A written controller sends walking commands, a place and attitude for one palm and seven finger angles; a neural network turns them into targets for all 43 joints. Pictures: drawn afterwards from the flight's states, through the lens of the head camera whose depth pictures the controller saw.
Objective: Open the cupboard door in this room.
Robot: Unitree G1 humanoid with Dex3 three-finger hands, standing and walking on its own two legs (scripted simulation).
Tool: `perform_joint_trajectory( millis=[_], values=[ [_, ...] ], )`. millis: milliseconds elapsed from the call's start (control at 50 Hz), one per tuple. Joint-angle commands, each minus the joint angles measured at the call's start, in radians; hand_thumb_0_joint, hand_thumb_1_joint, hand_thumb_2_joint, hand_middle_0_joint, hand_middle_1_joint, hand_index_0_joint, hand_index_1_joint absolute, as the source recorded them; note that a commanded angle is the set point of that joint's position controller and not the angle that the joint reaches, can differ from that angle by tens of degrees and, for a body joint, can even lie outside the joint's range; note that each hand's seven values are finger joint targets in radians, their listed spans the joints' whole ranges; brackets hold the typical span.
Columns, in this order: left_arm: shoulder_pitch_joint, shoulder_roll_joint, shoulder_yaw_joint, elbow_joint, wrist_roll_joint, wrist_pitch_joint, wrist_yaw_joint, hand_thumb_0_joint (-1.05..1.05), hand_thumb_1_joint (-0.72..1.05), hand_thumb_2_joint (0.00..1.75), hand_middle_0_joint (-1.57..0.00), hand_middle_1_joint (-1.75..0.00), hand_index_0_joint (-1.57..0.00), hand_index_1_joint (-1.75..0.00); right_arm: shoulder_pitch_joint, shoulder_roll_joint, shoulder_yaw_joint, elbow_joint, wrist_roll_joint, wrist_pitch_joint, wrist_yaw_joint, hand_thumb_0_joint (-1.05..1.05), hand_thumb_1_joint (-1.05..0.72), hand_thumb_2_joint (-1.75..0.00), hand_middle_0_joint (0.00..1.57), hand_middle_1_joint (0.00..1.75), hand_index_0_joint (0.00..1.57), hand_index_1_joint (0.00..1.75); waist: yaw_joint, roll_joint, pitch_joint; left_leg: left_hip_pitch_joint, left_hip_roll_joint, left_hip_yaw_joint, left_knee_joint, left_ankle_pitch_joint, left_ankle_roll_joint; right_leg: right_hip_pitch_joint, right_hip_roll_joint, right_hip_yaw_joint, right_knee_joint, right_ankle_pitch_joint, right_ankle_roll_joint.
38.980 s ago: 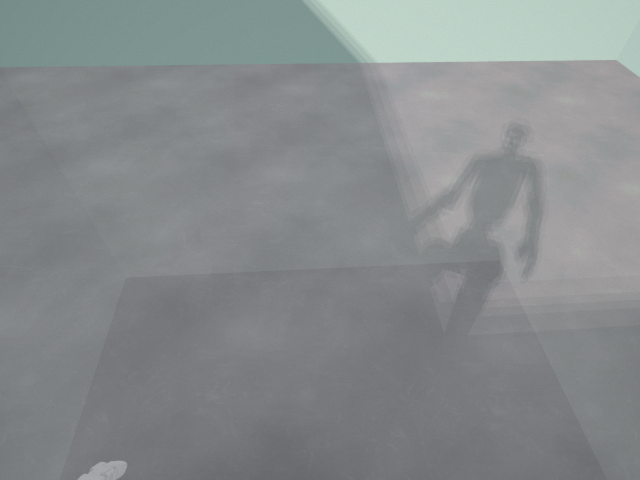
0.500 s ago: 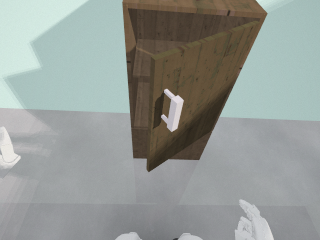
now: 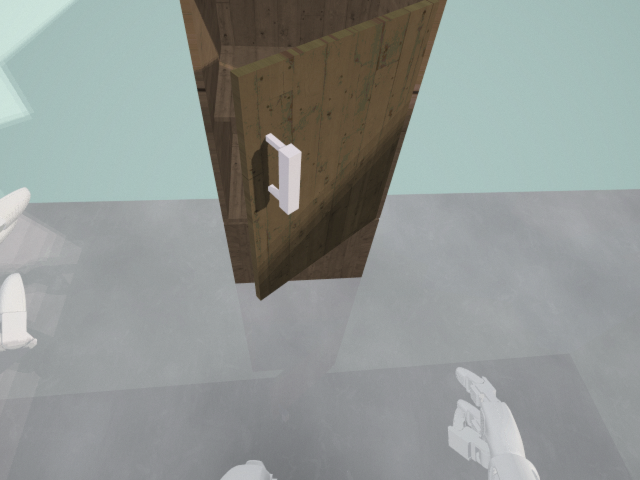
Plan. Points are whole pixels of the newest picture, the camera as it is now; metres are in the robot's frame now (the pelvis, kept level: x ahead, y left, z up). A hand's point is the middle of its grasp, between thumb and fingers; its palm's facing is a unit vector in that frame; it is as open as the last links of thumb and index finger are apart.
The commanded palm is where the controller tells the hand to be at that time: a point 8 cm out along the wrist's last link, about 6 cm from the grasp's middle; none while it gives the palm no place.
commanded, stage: step back with the hand held close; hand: left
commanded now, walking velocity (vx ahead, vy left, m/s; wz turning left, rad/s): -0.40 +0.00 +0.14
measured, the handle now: (281, 174) +0.55 +0.10 +0.03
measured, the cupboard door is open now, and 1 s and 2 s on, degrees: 37 37 37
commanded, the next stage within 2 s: stop stepping back and stand still in 0.08 s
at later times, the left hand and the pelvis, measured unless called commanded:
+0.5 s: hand out of the picture +0.01 +0.24 +0.18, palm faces +0.53 -0.74 -0.42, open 7.4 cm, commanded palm -0.03 +0.27 +0.18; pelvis -0.16 -0.04 +0.00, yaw +3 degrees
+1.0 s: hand out of the picture -0.04 +0.25 +0.17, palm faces +0.55 -0.72 -0.42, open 7.4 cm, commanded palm -0.10 +0.29 +0.18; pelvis -0.21 -0.03 -0.01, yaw +6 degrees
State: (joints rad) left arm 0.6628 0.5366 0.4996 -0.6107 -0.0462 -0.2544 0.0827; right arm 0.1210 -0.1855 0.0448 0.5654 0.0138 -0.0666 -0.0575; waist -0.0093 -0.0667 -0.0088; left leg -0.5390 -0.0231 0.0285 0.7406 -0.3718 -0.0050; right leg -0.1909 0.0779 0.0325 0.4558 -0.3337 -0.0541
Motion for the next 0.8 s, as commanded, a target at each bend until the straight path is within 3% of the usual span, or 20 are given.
perform_joint_trajectory(
  millis=[0,20,40,60,100,160,260,300,320,340,360,380,460,580,620,640,660,680,720,780],
  values=[
    [-0.118,0.083,0.059,-0.142,-0.014,0.003,0.048,0.00,0.90,0.90,-0.20,-0.30,-0.20,-0.30,-0.087,-0.135,-0.043,-0.119,-0.003,-0.033,-0.040,0.00,-0.90,-0.90,0.20,0.30,0.20,0.30,-0.011,0.052,-0.113,0.166,0.000,0.013,-0.211,0.224,-0.006,0.082,-0.223,0.035,0.045,1.123,0.058],
    [-0.131,0.080,0.035,-0.136,-0.016,0.005,0.047,0.00,0.90,0.90,-0.20,-0.30,-0.20,-0.30,-0.056,-0.157,-0.055,-0.111,0.001,-0.035,-0.046,0.00,-0.90,-0.90,0.20,0.30,0.20,0.30,-0.007,0.085,-0.124,0.261,0.047,-0.037,-0.318,0.528,0.015,0.054,-0.158,0.004,0.061,0.919,0.088],
    [-0.133,0.086,0.032,-0.140,-0.014,0.005,0.048,0.00,0.90,0.90,-0.20,-0.30,-0.20,-0.30,-0.027,-0.184,-0.080,-0.112,0.008,-0.038,-0.041,0.00,-0.90,-0.90,0.20,0.30,0.20,0.30,0.008,0.163,-0.172,0.395,0.148,-0.123,-0.380,0.869,0.054,-0.013,-0.086,-0.013,0.113,0.508,0.115],
    [-0.130,0.087,0.023,-0.159,-0.026,-0.010,0.043,0.00,0.90,0.90,-0.20,-0.30,-0.20,-0.30,-0.008,-0.193,-0.097,-0.117,0.012,-0.054,-0.026,0.00,-0.90,-0.90,0.20,0.30,0.20,0.30,0.024,0.209,-0.205,0.492,0.259,-0.204,-0.429,0.989,0.095,-0.082,-0.046,0.008,0.213,0.039,0.101],
    [-0.042,0.078,0.040,-0.083,-0.015,-0.006,0.046,0.00,0.90,0.90,-0.20,-0.30,-0.20,-0.30,-0.025,-0.182,-0.113,-0.125,-0.027,-0.080,-0.016,0.00,-0.90,-0.90,0.20,0.30,0.20,0.30,0.038,0.292,-0.203,0.418,0.319,-0.281,-0.433,0.984,0.144,-0.128,-0.027,0.049,0.382,-0.243,0.055],
    [-0.063,0.091,0.043,-0.182,-0.009,0.005,0.060,0.00,0.90,0.90,-0.20,-0.30,-0.20,-0.30,0.018,-0.164,-0.107,-0.098,-0.020,-0.111,-0.006,0.00,-0.90,-0.90,0.20,0.30,0.20,0.30,0.024,0.203,-0.247,0.525,0.294,-0.254,-0.396,1.006,0.154,-0.180,-0.039,0.036,0.378,-0.130,0.075],
    [-0.021,0.088,0.086,-0.181,-0.014,0.036,0.094,0.00,0.90,0.90,-0.20,-0.30,-0.20,-0.30,-0.008,-0.156,-0.088,-0.124,-0.018,-0.127,-0.023,0.00,-0.90,-0.90,0.20,0.30,0.20,0.30,0.009,0.294,-0.115,0.102,0.203,-0.197,-0.626,-0.158,0.115,0.090,-0.023,-0.078,0.227,-0.139,0.069],
    [-0.060,0.104,0.099,-0.150,-0.001,0.037,0.099,0.00,0.90,0.90,-0.20,-0.30,-0.20,-0.30,-0.017,-0.164,-0.090,-0.127,-0.020,-0.121,-0.032,0.00,-0.90,-0.90,0.20,0.30,0.20,0.30,0.008,0.316,-0.072,-0.045,0.133,-0.131,-0.604,-0.335,0.056,0.241,-0.006,-0.144,0.061,-0.105,0.051],
    [-0.070,0.078,0.068,-0.117,0.003,0.035,0.094,0.00,0.90,0.90,-0.20,-0.30,-0.20,-0.30,-0.011,-0.142,-0.087,-0.124,-0.019,-0.113,-0.029,0.00,-0.90,-0.90,0.20,0.30,0.20,0.30,0.002,0.217,-0.045,0.004,0.058,-0.062,-0.457,-0.261,0.017,0.163,-0.059,-0.103,-0.098,-0.156,0.023],
    [-0.085,0.105,0.077,-0.091,0.005,0.031,0.092,0.00,0.90,0.90,-0.20,-0.30,-0.20,-0.30,-0.005,-0.131,-0.091,-0.112,-0.024,-0.101,-0.024,0.00,-0.90,-0.90,0.20,0.30,0.20,0.30,-0.007,-0.011,-0.037,0.127,-0.016,-0.018,-0.111,-0.112,-0.019,-0.079,-0.243,0.175,-0.300,-0.339,-0.060],
    [-0.140,0.132,0.092,-0.123,-0.006,0.023,0.092,0.00,0.90,0.90,-0.20,-0.30,-0.20,-0.30,-0.009,-0.148,-0.095,-0.092,-0.034,-0.092,-0.025,0.00,-0.90,-0.90,0.20,0.30,0.20,0.30,0.005,-0.154,-0.008,0.163,-0.009,-0.064,0.208,0.007,-0.024,-0.308,-0.454,0.409,-0.408,-0.412,-0.141],
    [-0.201,0.106,0.066,-0.100,0.003,0.025,0.093,0.00,0.90,0.90,-0.20,-0.30,-0.20,-0.30,0.017,-0.146,-0.095,-0.061,-0.034,-0.092,-0.024,0.00,-0.90,-0.90,0.20,0.30,0.20,0.30,-0.003,-0.162,-0.022,0.044,0.001,-0.071,0.355,0.029,-0.028,-0.274,-0.455,0.413,-0.385,-0.440,-0.138],
    [-0.280,0.033,-0.030,0.064,0.027,0.014,0.079,0.00,0.90,0.90,-0.20,-0.30,-0.20,-0.30,0.021,-0.142,-0.082,-0.042,-0.021,-0.099,-0.035,0.00,-0.90,-0.90,0.20,0.30,0.20,0.30,-0.020,-0.021,0.037,0.008,0.067,-0.014,0.270,0.076,0.005,-0.259,-0.348,0.175,-0.280,-0.326,-0.071],
    [-0.256,0.053,0.013,-0.017,0.042,-0.003,0.106,0.00,0.90,0.90,-0.20,-0.30,-0.20,-0.30,0.043,-0.126,-0.081,-0.051,-0.032,-0.134,-0.061,0.00,-0.90,-0.90,0.20,0.30,0.20,0.30,0.002,-0.056,-0.051,0.256,0.025,0.099,-0.247,-0.035,0.049,-0.108,-0.299,0.145,-0.191,-0.323,-0.070],
    [-0.229,0.049,0.023,-0.087,0.025,-0.012,0.111,0.00,0.90,0.90,-0.20,-0.30,-0.20,-0.30,0.058,-0.149,-0.088,-0.078,-0.027,-0.136,-0.065,0.00,-0.90,-0.90,0.20,0.30,0.20,0.30,-0.012,0.141,-0.071,0.362,0.098,-0.038,-0.420,-0.058,0.088,-0.115,-0.185,0.058,0.039,-0.161,-0.004],
    [-0.246,0.050,0.033,-0.139,0.026,-0.021,0.113,0.00,0.90,0.90,-0.20,-0.30,-0.20,-0.30,0.053,-0.174,-0.094,-0.095,-0.026,-0.136,-0.061,0.00,-0.90,-0.90,0.20,0.30,0.20,0.30,-0.010,0.314,-0.070,0.414,0.228,-0.245,-0.440,-0.005,0.137,-0.209,-0.091,-0.052,0.236,-0.058,0.038],
    [-0.232,0.065,0.051,-0.127,0.030,-0.025,0.113,0.00,0.90,0.90,-0.20,-0.30,-0.20,-0.30,0.061,-0.157,-0.094,-0.084,-0.021,-0.139,-0.052,0.00,-0.90,-0.90,0.20,0.30,0.20,0.30,-0.008,0.338,-0.059,0.416,0.320,-0.351,-0.482,0.037,0.177,-0.303,-0.065,-0.119,0.352,-0.152,0.068],
    [-0.221,0.079,0.066,-0.091,0.039,-0.022,0.109,0.00,0.90,0.90,-0.20,-0.30,-0.20,-0.30,0.055,-0.143,-0.091,-0.058,-0.023,-0.141,-0.048,0.00,-0.90,-0.90,0.20,0.30,0.20,0.30,-0.023,0.358,-0.019,0.323,0.349,-0.381,-0.538,-0.079,0.206,-0.310,-0.079,-0.088,0.456,-0.201,0.065],
    [-0.238,0.059,0.049,-0.070,0.047,-0.022,0.104,0.00,0.90,0.90,-0.20,-0.30,-0.20,-0.30,0.042,-0.139,-0.088,-0.052,-0.023,-0.158,-0.039,0.00,-0.90,-0.90,0.20,0.30,0.20,0.30,-0.015,0.306,0.066,0.211,0.330,-0.297,-0.503,-0.078,0.203,-0.266,-0.117,-0.061,0.401,-0.146,0.063],
    [-0.185,0.024,0.019,-0.008,0.043,-0.004,0.100,0.00,0.90,0.90,-0.20,-0.30,-0.20,-0.30,0.041,-0.157,-0.086,-0.052,-0.017,-0.151,-0.032,0.00,-0.90,-0.90,0.20,0.30,0.20,0.30,0.002,0.242,0.043,0.072,0.225,-0.101,-0.376,-0.138,0.117,0.019,-0.063,-0.156,0.127,-0.031,0.063]
  ],
)
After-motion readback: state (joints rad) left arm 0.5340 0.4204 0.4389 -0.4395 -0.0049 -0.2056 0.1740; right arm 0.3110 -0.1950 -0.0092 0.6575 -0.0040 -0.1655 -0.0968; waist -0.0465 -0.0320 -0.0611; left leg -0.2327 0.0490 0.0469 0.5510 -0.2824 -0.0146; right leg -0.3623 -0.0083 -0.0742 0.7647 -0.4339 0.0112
